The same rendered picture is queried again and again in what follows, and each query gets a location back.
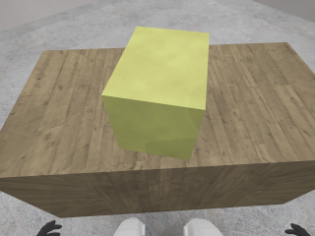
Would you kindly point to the left robot hand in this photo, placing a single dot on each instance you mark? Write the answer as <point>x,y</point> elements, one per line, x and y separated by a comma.
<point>49,226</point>

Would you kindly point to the carton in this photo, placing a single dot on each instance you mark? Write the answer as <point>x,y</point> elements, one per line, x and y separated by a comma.
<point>156,96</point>

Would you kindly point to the robot right thigh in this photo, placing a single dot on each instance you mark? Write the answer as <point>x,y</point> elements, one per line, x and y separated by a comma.
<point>200,227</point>

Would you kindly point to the robot left thigh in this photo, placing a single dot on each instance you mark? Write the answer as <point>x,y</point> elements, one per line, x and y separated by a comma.
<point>131,227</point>

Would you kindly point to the robot thigh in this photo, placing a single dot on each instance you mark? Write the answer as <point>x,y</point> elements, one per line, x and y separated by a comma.
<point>200,227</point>
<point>131,227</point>

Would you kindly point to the pedestal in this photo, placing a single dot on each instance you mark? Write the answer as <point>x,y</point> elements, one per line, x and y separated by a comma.
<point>255,146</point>

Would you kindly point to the right robot hand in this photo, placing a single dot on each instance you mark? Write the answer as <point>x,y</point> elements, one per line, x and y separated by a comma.
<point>297,230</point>

